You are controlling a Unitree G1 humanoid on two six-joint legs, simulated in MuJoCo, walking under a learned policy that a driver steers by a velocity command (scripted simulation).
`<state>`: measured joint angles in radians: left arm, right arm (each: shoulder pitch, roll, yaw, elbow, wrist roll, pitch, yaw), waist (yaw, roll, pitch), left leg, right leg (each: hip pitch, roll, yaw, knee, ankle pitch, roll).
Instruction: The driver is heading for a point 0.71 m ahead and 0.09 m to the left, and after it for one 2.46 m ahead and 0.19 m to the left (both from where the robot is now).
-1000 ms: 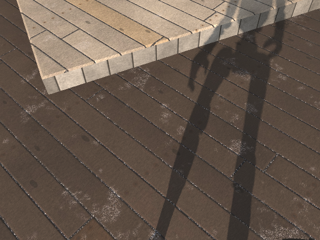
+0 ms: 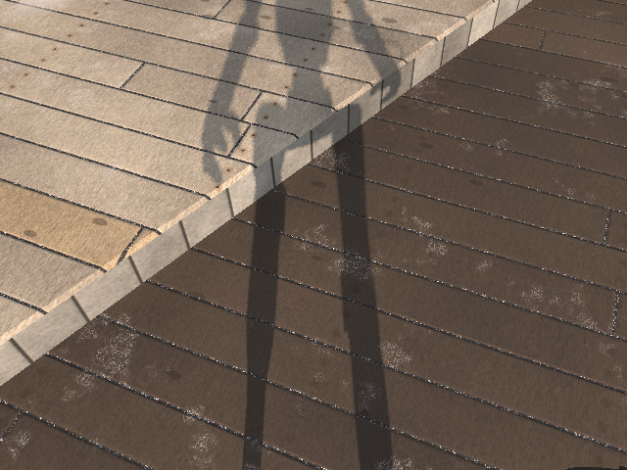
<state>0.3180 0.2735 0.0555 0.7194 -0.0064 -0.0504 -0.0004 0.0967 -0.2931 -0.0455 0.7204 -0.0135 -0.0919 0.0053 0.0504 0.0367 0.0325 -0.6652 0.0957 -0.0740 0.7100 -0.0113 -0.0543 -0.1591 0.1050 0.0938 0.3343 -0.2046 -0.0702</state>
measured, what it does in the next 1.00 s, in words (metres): walks ahead: left foot, then right foot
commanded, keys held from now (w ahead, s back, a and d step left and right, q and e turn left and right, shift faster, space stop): no key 1.00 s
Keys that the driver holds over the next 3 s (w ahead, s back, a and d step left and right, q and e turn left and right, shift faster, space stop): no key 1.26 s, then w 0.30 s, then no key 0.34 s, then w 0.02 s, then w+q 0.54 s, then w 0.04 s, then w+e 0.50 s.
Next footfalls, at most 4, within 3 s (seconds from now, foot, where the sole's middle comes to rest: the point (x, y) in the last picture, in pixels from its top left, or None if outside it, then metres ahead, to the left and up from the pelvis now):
0.14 left None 0.26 0.14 -0.78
0.44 right None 0.19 -0.11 -0.78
1.90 right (396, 458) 0.49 -0.09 -0.78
2.40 left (265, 436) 0.52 0.19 -0.78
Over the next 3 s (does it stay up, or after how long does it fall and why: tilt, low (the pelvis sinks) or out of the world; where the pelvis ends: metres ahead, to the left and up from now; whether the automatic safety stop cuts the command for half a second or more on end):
stays up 0.78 0.15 -0.03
